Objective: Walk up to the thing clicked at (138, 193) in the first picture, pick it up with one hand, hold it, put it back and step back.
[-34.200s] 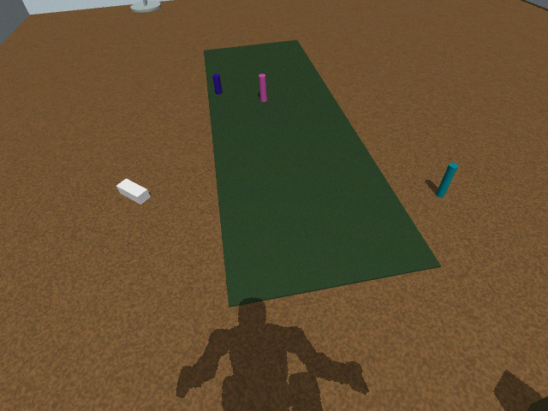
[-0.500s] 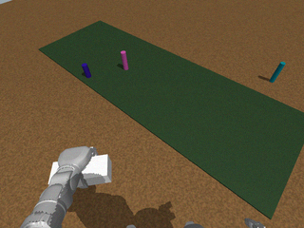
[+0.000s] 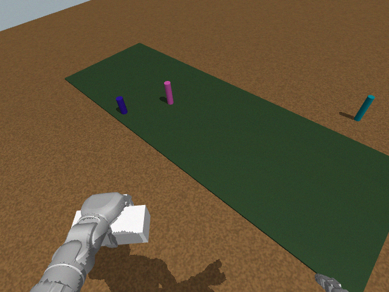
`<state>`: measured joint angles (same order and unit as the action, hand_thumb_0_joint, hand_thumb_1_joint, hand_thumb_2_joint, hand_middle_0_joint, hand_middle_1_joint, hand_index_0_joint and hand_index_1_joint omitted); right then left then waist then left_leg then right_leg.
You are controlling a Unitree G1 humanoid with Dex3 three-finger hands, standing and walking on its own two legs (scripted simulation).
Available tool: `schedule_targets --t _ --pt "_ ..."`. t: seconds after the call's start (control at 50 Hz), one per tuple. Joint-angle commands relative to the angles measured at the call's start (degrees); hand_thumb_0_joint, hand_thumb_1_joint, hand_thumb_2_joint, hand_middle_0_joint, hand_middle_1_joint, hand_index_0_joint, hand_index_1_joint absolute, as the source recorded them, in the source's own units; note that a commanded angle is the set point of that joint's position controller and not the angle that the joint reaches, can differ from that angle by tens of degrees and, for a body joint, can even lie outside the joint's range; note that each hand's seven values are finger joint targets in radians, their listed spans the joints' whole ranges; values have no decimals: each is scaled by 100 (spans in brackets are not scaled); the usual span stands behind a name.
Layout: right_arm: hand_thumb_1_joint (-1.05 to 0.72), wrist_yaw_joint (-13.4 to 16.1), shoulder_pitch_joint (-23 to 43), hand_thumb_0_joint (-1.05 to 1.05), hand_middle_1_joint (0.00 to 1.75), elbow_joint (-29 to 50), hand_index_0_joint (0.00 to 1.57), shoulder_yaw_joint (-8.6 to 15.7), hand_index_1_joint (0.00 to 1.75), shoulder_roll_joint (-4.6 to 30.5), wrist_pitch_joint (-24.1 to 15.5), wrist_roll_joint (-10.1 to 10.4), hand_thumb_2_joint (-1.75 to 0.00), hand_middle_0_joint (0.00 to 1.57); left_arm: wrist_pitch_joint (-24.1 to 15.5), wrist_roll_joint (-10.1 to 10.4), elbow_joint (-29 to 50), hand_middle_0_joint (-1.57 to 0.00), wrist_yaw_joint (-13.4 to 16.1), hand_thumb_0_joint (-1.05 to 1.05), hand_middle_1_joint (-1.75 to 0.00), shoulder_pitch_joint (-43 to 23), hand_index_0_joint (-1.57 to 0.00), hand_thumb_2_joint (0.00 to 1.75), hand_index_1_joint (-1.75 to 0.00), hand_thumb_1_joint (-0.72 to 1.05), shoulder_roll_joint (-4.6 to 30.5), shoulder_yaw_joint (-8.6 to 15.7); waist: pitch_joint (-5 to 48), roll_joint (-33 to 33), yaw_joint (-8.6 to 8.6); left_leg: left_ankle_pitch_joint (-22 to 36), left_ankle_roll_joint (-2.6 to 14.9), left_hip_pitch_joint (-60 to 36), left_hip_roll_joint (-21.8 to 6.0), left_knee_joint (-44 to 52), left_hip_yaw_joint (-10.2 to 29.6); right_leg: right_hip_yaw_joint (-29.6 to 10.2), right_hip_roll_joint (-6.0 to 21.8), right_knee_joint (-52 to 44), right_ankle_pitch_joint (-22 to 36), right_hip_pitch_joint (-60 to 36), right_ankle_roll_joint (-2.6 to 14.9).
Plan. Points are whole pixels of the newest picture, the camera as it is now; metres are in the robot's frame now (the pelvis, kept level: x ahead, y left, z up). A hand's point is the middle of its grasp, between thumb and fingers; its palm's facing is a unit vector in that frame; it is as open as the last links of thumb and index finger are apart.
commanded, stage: hold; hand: left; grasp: from above
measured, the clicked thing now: (112, 226) +0.32 +0.23 -0.08
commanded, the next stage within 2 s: crouch in 1.54 s
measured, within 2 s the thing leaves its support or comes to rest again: neither
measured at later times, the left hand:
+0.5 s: hand (110, 231) +0.28 +0.21 -0.03, palm faces -0.46 -0.03 -0.89, open 9.8 cm
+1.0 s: hand (107, 236) +0.27 +0.21 -0.01, palm faces -0.44 -0.02 -0.90, open 9.8 cm
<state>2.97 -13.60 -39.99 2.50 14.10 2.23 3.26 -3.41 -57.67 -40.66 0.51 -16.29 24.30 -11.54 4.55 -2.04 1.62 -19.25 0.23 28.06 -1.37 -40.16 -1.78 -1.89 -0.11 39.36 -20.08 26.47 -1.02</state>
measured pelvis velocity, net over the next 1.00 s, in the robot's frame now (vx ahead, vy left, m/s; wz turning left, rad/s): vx -0.03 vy -0.01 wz -0.01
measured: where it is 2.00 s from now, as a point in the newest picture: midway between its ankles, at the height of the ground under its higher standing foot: outside the picture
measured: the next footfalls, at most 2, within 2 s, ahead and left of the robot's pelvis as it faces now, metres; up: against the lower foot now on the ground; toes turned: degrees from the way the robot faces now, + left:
none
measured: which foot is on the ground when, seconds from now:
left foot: down 0.00-1.00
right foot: down 0.00-1.00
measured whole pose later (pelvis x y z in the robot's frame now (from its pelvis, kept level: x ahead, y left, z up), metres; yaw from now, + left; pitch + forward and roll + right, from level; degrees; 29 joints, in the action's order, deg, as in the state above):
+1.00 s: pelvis -0.03 -0.01 +0.02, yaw +0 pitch +0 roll +0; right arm 4.4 -10.3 -38.4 0.8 14.4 4.1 4.1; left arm -3.8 -56.5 -33.3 -3.8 -12.5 24.3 -12.7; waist 0.8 -3.0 0.0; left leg -12.7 -0.2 17.1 -1.2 -29.6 -2.4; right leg -2.5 0.0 31.0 -14.5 16.8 -0.6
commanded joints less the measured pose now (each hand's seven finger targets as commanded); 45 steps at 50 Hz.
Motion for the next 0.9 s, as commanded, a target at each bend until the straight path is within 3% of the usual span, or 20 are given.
schedule_targets --t 0.0,0.08,0.12,0.16,0.26,0.38,0.42,0.44,0.46,0.56,0.58,0.64,0.86,0.88 --pt "-90 84 157 0 30 716 20 262 30 805 -141 -23 -90 20 -53 3 1171 -99 132 0 -64 -1611 -102 69 -61 68 1154 504 1512 22 -6 2052 53 -1236 183 433 54 85 -231 -524 1897 -504 140" --pt "-90 92 194 0 30 736 20 273 30 835 -109 -13 -90 20 -72 20 1382 -100 142 0 -64 -1755 -102 73 -62 69 1304 643 1570 -1 -53 2153 60 -1382 193 503 33 75 -212 -598 2015 -648 122" --pt "-89 83 181 0 30 747 20 271 30 822 -96 -22 -90 20 -36 19 1292 -99 136 0 -66 -1683 -102 73 -64 69 1126 521 1512 48 -4 2227 79 -1413 185 500 33 78 -213 -610 2107 -612 107" --pt "-90 85 236 0 30 761 20 270 30 829 -75 -12 -90 20 -15 4 1364 -99 146 0 -66 -1675 -102 72 -63 68 1226 591 1486 -3 -88 2168 63 -1452 193 590 17 85 -204 -687 2029 -711 114" --pt "-90 88 378 0 30 815 20 239 30 804 -32 9 -90 20 39 4 1261 -99 40 0 -65 -1532 -101 71 -62 68 1125 449 1288 137 -75 2007 90 -1473 201 724 -9 84 -192 -820 1941 -770 95" --pt "-90 112 526 0 30 924 20 200 30 796 11 27 -90 20 11 81 1401 -98 -63 0 -66 -1520 -101 71 -63 68 1187 526 1148 118 -161 1626 97 -1525 212 951 -37 61 -173 -1018 1564 -851 116" --pt "-90 126 550 0 30 965 20 183 30 803 17 32 -90 20 -4 104 1454 -97 -73 0 -68 -1546 -100 71 -64 68 1226 557 1085 114 -134 1533 94 -1531 203 1007 -35 64 -184 -1063 1441 -849 120" --pt "-90 129 604 0 30 963 20 154 30 770 11 27 -90 20 -15 105 1505 -96 -90 0 -68 -1637 -100 68 -64 67 1121 415 1014 113 -97 1438 96 -1500 205 1027 -15 65 -182 -1096 1344 -798 117" --pt "-90 132 588 0 30 974 20 168 30 788 12 28 -90 20 -32 106 1512 -96 -79 0 -67 -1595 -99 69 -63 66 1163 506 1001 77 -115 1355 92 -1547 210 1066 -37 51 -178 -1135 1264 -797 125" --pt "-90 153 700 0 30 1002 20 140 30 781 -10 39 -90 20 -41 94 1599 -95 -49 0 -69 -1641 -99 69 -65 66 1143 468 1007 136 -130 1231 93 -1628 210 1165 -21 44 -173 -1220 1100 -838 130" --pt "-90 160 726 0 30 992 20 149 30 797 -11 41 -90 20 -52 118 1679 -95 -24 0 -69 -1671 -100 69 -65 67 1263 576 1014 80 -162 1165 81 -1628 215 1188 -39 47 -176 -1257 1012 -859 132" --pt "-90 164 805 0 30 986 20 110 30 754 -30 42 -90 20 -34 155 1579 -97 -15 0 -69 -1584 -101 69 -65 68 1146 502 823 105 -145 926 76 -1595 210 1282 -22 56 -177 -1340 775 -804 133" --pt "-91 202 925 0 30 983 20 71 30 735 -56 55 -90 20 -62 180 1757 -98 -175 0 -72 -1460 -102 71 -68 69 1250 581 815 150 -219 926 91 -1730 225 1421 -51 35 -155 -1484 765 -981 124" --pt "-90 204 965 0 30 996 20 57 30 721 -59 52 -90 20 -65 154 1808 -98 -193 0 -72 -1500 -102 71 -67 70 1196 495 811 85 -189 945 84 -1763 223 1436 -52 35 -153 -1483 772 -958 134"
